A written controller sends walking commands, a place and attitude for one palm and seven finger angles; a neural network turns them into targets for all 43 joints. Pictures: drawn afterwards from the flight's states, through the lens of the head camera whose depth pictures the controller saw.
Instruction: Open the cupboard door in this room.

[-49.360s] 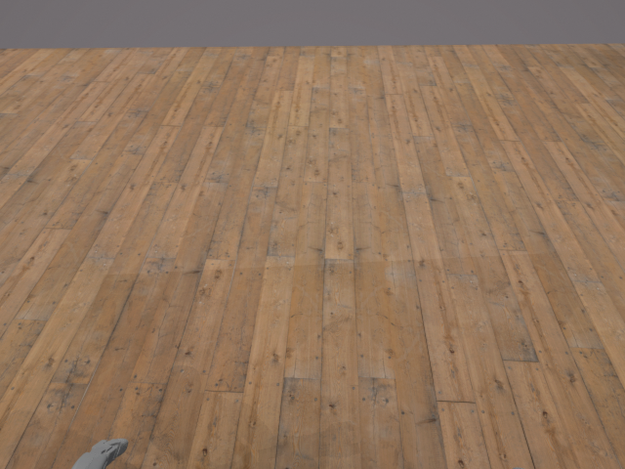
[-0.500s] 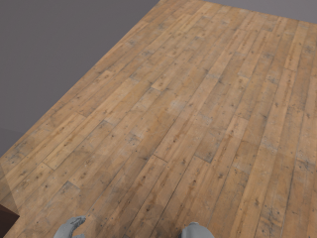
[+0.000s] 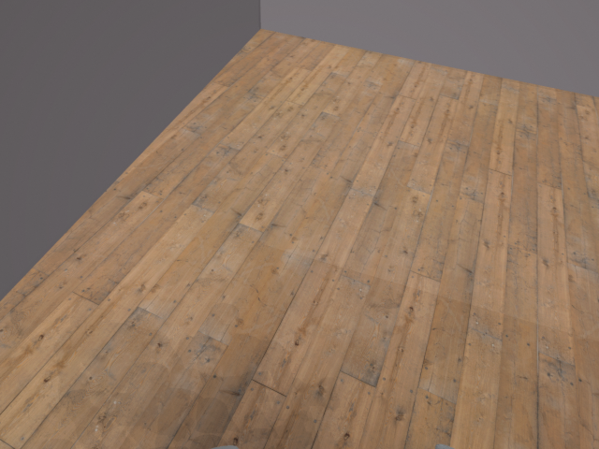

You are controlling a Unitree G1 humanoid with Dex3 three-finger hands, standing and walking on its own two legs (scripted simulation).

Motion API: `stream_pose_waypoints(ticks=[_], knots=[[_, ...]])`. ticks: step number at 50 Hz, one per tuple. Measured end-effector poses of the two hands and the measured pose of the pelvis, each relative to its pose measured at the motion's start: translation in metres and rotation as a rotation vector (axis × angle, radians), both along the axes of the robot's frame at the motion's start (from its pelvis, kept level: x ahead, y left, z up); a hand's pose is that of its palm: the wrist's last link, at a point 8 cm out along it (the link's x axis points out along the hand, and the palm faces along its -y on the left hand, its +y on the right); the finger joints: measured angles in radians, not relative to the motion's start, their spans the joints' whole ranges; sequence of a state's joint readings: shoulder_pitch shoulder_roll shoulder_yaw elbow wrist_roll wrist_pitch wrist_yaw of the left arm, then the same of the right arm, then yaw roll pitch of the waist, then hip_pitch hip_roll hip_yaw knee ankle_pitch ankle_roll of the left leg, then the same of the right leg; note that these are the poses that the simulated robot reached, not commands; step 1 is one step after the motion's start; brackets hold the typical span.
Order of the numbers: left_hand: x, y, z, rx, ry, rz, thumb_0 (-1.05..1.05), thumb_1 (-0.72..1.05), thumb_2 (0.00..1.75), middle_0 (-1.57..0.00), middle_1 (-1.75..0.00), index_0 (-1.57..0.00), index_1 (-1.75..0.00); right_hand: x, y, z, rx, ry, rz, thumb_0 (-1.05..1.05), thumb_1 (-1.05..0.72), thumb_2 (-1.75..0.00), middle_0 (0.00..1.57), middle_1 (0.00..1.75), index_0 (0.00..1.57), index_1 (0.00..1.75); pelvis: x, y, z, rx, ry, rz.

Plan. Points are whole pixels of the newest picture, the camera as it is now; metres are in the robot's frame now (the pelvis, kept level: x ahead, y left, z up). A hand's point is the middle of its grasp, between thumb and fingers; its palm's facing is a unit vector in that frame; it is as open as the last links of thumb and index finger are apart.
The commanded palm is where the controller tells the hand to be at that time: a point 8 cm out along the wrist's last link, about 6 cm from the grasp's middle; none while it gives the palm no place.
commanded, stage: walk to a spot facing it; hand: left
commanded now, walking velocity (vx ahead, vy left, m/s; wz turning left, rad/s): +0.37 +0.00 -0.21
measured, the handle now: out of the picture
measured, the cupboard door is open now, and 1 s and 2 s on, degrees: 48 48 48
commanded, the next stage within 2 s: turn to face it in 0.34 s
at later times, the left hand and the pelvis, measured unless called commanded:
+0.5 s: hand (230, 347) +0.30 +0.13 -0.15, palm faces -0.03 -0.98 -0.20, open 7.2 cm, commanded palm none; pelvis +0.23 -0.05 +0.02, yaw -3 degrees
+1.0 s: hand (226, 278) +0.43 +0.16 -0.15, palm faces +0.20 -0.95 -0.24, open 7.4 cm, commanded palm none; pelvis +0.35 -0.05 +0.01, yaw +11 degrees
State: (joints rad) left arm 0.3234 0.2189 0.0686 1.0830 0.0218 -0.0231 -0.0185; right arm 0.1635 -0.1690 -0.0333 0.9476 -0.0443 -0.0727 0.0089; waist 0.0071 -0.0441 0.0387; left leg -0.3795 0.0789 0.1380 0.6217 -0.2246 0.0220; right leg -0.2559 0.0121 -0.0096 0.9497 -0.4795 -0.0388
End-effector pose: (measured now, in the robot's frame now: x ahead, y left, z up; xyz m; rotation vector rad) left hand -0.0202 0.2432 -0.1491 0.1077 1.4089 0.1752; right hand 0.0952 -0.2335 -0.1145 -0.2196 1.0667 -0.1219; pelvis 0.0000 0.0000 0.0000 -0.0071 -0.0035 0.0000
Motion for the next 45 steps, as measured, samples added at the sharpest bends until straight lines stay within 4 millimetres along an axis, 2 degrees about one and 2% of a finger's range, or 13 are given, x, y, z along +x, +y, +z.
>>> stream_pose_waypoints(ticks=[4,9,14,17,20,22,25,30,34,38,41,45], knots=[[0.056,0.004,0.013,0.004,-0.038,-0.022,0.01,0.92,0.90,-0.20,-0.30,-0.20,-0.30,-0.001,0.007,0.000,0.016,0.084,-0.035,0.00,-0.91,-0.90,0.20,0.30,0.20,0.30,0.033,0.002,0.011,0.008,0.011,-0.006],[0.146,-0.007,0.031,0.002,-0.137,-0.078,0.01,0.91,0.90,-0.20,-0.30,-0.20,-0.30,-0.019,-0.004,-0.002,0.028,0.249,-0.111,0.00,-0.93,-0.90,0.20,0.30,0.20,0.30,0.078,-0.003,0.020,0.005,0.018,-0.030],[0.239,-0.032,0.030,0.016,-0.203,-0.168,0.01,0.91,0.90,-0.20,-0.30,-0.20,-0.30,-0.029,-0.021,-0.015,0.060,0.381,-0.208,0.00,-0.92,-0.90,0.20,0.30,0.20,0.30,0.130,-0.024,0.011,0.022,0.009,-0.064],[0.284,-0.046,0.021,0.033,-0.256,-0.182,0.00,0.91,0.90,-0.20,-0.30,-0.20,-0.30,-0.021,-0.035,-0.028,0.074,0.449,-0.239,0.00,-0.92,-0.90,0.20,0.30,0.20,0.30,0.161,-0.040,-0.003,0.026,0.002,-0.071],[0.304,-0.059,0.024,0.027,-0.253,-0.160,0.00,0.91,0.90,-0.20,-0.30,-0.20,-0.30,0.014,-0.045,-0.023,0.066,0.449,-0.241,0.01,-0.92,-0.90,0.20,0.30,0.20,0.30,0.185,-0.046,0.004,0.009,-0.006,-0.064],[0.309,-0.065,0.026,0.017,-0.224,-0.147,0.00,0.91,0.90,-0.20,-0.30,-0.20,-0.30,0.049,-0.050,-0.015,0.054,0.404,-0.235,0.01,-0.92,-0.90,0.20,0.30,0.19,0.30,0.202,-0.049,0.011,0.007,0.000,-0.062],[0.314,-0.062,0.026,0.023,-0.174,-0.127,-0.01,0.94,0.90,-0.20,-0.30,-0.20,-0.30,0.109,-0.053,-0.004,0.044,0.312,-0.216,0.01,-0.92,-0.90,0.20,0.30,0.19,0.30,0.228,-0.051,0.018,0.008,0.012,-0.059],[0.323,-0.057,0.015,-0.011,-0.097,-0.083,0.00,0.93,0.90,-0.20,-0.30,-0.20,-0.30,0.204,-0.043,0.000,0.034,0.199,-0.141,0.00,-0.92,-0.90,0.20,0.30,0.19,0.30,0.272,-0.043,0.017,-0.011,0.009,-0.023],[0.335,-0.048,-0.007,-0.034,-0.061,-0.015,0.00,0.92,0.90,-0.20,-0.30,-0.20,-0.30,0.268,-0.029,-0.010,0.007,0.143,-0.063,0.00,-0.91,-0.90,0.20,0.30,0.19,0.30,0.308,-0.029,-0.001,-0.032,0.004,0.014],[0.358,-0.038,-0.007,-0.016,-0.058,0.020,0.00,0.91,0.90,-0.20,-0.30,-0.20,-0.30,0.305,-0.020,-0.008,-0.007,0.133,-0.014,0.00,-0.91,-0.90,0.20,0.30,0.20,0.30,0.325,-0.026,0.000,-0.020,0.015,0.050],[0.382,-0.033,0.003,0.004,-0.107,0.048,0.01,0.91,0.90,-0.20,-0.30,-0.20,-0.30,0.321,-0.019,-0.005,-0.015,0.146,0.024,0.00,-0.92,-0.90,0.20,0.30,0.20,0.30,0.332,-0.027,0.006,-0.021,0.027,0.084],[0.411,-0.029,0.019,0.040,-0.182,0.070,0.00,0.91,0.90,-0.20,-0.30,-0.20,-0.30,0.337,-0.029,-0.003,-0.019,0.170,0.061,0.00,-0.92,-0.90,0.20,0.30,0.20,0.30,0.341,-0.035,0.011,-0.026,0.036,0.125]])
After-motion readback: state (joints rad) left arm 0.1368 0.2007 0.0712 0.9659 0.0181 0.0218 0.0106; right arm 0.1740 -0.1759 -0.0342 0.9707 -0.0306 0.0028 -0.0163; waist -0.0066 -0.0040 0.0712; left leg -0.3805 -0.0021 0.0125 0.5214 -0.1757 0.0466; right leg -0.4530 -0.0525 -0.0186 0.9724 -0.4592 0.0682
